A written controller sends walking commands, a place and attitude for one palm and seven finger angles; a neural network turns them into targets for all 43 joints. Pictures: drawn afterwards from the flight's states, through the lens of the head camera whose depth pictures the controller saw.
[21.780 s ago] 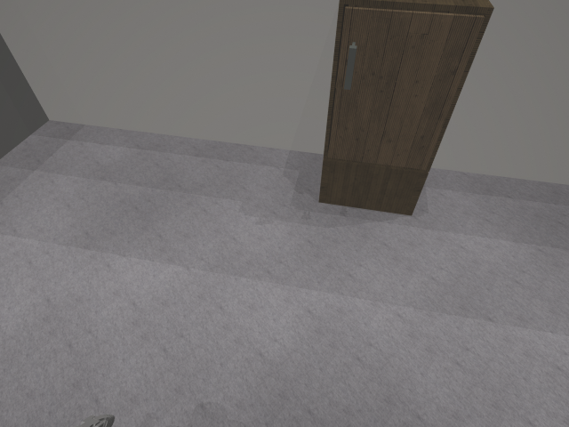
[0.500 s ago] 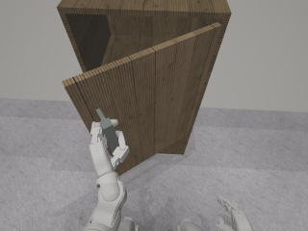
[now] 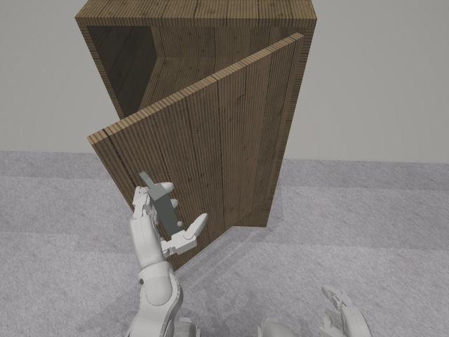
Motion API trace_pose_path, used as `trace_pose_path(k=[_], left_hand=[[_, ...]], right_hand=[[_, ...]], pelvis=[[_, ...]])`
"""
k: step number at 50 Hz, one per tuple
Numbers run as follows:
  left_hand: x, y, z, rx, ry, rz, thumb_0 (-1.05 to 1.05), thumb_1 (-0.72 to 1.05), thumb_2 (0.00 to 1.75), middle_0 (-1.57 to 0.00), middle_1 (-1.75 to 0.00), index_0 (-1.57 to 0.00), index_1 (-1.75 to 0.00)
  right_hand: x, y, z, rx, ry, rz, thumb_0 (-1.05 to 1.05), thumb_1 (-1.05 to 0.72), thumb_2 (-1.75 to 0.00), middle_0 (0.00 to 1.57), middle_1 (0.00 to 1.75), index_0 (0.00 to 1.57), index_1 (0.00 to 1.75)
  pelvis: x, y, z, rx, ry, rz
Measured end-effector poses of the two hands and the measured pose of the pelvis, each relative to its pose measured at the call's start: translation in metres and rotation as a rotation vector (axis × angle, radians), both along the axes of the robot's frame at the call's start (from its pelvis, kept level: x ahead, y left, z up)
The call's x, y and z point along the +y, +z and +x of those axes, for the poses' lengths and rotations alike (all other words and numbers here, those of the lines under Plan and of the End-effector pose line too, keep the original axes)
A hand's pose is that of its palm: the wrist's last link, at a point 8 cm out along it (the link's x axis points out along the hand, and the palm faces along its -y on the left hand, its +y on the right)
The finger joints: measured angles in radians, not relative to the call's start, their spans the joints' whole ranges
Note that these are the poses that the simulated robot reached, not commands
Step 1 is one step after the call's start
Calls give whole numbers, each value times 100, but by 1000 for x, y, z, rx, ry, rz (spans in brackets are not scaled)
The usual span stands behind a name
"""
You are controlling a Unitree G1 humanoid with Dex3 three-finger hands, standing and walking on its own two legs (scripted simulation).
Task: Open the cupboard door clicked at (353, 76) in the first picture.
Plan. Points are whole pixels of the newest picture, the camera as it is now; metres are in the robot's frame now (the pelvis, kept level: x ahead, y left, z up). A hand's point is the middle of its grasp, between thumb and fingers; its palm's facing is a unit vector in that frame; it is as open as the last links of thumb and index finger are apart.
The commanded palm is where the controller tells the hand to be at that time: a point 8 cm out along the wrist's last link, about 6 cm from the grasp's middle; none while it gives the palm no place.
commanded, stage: open thumb and fingers to let go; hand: left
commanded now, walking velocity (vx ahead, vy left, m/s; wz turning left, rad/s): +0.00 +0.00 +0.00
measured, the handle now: (159, 204) +0.34 +0.13 +0.04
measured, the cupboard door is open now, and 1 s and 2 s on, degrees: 43 44 43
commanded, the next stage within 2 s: slide the hand sideways off the handle in 0.44 s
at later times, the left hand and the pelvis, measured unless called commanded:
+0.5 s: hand (178, 224) +0.30 +0.10 +0.04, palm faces +0.33 -0.94 -0.01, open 14.7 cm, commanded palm +0.26 +0.15 +0.03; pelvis +0.00 +0.02 +0.00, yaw -1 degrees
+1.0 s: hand (168, 253) +0.25 +0.11 +0.03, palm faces -0.09 -1.00 +0.00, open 16.3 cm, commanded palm +0.23 +0.17 +0.03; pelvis -0.01 +0.04 -0.01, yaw -2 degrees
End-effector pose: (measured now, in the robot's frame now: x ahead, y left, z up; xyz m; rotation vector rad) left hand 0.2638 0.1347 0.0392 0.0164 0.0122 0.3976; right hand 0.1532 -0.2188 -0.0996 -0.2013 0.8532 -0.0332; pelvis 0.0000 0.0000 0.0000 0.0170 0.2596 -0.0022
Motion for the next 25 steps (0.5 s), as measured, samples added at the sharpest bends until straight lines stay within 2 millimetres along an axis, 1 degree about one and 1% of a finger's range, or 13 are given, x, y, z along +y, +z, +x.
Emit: trace_pose_path(k=[5, 10, 14, 18, 25], left_hand=[[1, -2, 0, 1, -6, -2, 0, -18, 44, -32, -123, -33, -123], [3, -3, 2, -1, -13, -5, 0, -37, 36, -30, -115, -30, -115], [3, -3, 3, -3, -24, -8, -1, -44, 33, -28, -102, -29, -101], [3, -3, 5, -2, -36, -11, -1, -48, 31, -26, -86, -27, -86], [5, -3, 2, 0, -58, -10, -1, -50, 30, -35, -68, -35, -70]], right_hand=[[-4, -2, -8, 17, -16, -12, 1, -91, -90, 20, 30, 20, 30], [-3, -2, -11, 22, -24, -19, 1, -91, -90, 20, 30, 20, 30], [1, -1, -11, 20, -23, -18, 1, -91, -90, 20, 30, 20, 30], [7, 0, -8, 13, -19, -14, 1, -91, -90, 20, 30, 20, 30], [20, 2, -2, -5, 1, -2, 1, -91, -90, 20, 30, 20, 30]], pelvis=[[1, -1, -1, 0, -3, 1], [5, -1, -2, 1, -6, -2], [8, -1, -2, 2, -8, -5], [12, -1, -1, 3, -11, -8], [18, -1, -2, 1, -11, -15]])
